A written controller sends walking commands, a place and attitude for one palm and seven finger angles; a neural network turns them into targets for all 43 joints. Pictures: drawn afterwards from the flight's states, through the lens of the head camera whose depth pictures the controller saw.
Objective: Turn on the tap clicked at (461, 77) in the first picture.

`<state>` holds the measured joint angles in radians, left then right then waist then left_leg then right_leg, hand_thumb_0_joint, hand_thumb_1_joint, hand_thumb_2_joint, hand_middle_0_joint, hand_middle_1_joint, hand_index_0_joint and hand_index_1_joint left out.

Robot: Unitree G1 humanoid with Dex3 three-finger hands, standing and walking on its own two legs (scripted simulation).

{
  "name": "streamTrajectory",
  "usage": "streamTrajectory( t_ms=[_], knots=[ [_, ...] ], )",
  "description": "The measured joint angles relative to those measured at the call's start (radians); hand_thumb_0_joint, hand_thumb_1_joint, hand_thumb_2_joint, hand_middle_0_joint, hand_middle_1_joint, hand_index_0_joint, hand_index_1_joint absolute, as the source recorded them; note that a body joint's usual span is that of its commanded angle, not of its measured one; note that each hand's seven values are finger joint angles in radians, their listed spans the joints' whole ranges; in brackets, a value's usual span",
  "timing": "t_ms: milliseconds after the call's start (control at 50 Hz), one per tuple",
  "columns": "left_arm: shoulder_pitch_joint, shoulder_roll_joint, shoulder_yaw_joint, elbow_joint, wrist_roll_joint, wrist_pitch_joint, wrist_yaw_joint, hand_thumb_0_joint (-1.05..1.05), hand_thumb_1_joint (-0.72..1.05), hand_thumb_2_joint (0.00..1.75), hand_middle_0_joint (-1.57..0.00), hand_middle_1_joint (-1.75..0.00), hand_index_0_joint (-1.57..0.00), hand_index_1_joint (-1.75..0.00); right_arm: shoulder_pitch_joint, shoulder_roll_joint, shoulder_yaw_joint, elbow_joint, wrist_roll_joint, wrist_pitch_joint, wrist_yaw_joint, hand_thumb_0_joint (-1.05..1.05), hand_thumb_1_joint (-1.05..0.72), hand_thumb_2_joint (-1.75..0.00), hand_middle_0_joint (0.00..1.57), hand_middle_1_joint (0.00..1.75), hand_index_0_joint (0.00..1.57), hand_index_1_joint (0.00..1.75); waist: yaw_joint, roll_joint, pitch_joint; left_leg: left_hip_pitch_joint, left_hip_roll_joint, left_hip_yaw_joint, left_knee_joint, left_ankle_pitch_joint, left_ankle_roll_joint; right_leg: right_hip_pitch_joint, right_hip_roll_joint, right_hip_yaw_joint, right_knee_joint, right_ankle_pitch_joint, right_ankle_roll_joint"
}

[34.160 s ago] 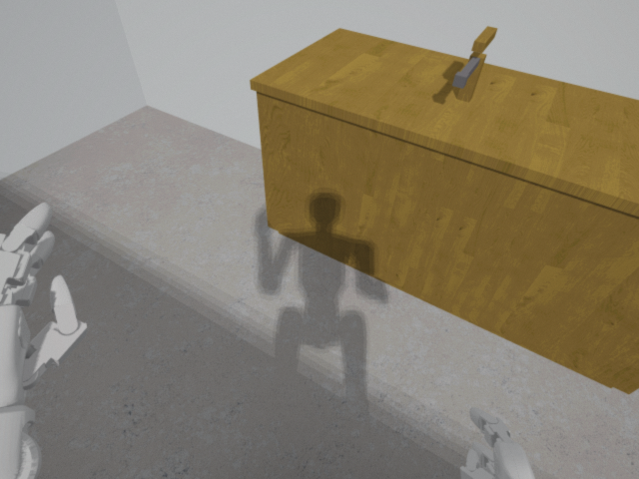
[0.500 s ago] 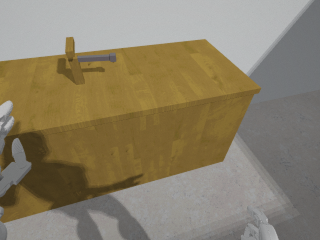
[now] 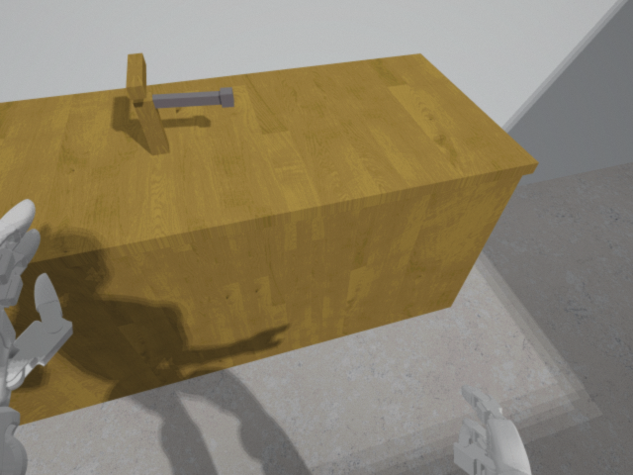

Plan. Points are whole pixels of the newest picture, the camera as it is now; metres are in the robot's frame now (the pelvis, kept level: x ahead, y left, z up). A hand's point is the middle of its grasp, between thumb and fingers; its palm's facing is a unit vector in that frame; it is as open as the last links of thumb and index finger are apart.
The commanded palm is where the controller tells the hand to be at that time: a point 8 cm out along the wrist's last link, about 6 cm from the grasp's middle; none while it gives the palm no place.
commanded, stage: stand and wait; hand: left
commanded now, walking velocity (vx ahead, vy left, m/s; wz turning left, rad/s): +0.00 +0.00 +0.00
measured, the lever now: (227, 97) +0.78 +0.22 +0.07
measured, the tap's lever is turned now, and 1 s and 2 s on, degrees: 82 82 82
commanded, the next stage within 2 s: none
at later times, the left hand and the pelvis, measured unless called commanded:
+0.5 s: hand (39, 355) +0.19 +0.25 +0.16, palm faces +0.42 -0.84 -0.34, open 7.4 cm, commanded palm +0.14 +0.29 +0.18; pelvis -0.02 +0.01 +0.00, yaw +0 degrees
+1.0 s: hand (34, 355) +0.19 +0.26 +0.16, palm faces +0.42 -0.84 -0.35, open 7.4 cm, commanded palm +0.13 +0.29 +0.18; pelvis -0.03 +0.01 +0.01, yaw +0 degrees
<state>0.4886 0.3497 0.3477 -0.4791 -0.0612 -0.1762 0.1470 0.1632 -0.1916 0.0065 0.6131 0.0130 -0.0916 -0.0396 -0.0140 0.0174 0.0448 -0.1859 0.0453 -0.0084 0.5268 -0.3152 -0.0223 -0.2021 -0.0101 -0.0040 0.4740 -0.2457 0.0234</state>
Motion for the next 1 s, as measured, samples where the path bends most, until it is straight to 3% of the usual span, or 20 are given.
streamTrajectory(
  t_ms=[200,440,1000],
  knots=[
    [-0.021,-0.024,-0.019,0.017,0.003,0.021,0.010,0.01,0.89,0.89,-0.21,-0.30,-0.21,-0.30,0.004,-0.031,-0.022,-0.006,0.002,0.008,-0.024,0.01,-0.90,-0.90,0.20,0.30,0.20,0.30,0.021,-0.011,0.009,0.013,-0.006,0.001,-0.025,0.021,0.003,0.012,-0.005,0.001,-0.022,0.019,0.003],
    [-0.020,-0.021,-0.021,0.046,0.005,0.013,0.010,0.01,0.89,0.89,-0.21,-0.30,-0.21,-0.30,0.019,-0.007,-0.004,-0.004,-0.002,0.015,-0.022,0.01,-0.90,-0.89,0.20,0.30,0.20,0.30,0.017,0.001,-0.020,0.004,-0.009,0.008,-0.047,0.053,0.009,0.011,-0.008,0.008,-0.065,0.063,0.009],
    [-0.033,-0.028,-0.027,0.046,0.016,0.014,0.016,0.01,0.89,0.89,-0.21,-0.30,-0.21,-0.30,0.026,-0.009,-0.005,0.017,-0.006,-0.005,-0.027,0.01,-0.90,-0.89,0.20,0.30,0.20,0.30,0.020,-0.002,-0.015,-0.004,-0.021,0.012,-0.071,0.078,0.018,0.005,-0.019,0.013,-0.093,0.091,0.018]
  ],
)
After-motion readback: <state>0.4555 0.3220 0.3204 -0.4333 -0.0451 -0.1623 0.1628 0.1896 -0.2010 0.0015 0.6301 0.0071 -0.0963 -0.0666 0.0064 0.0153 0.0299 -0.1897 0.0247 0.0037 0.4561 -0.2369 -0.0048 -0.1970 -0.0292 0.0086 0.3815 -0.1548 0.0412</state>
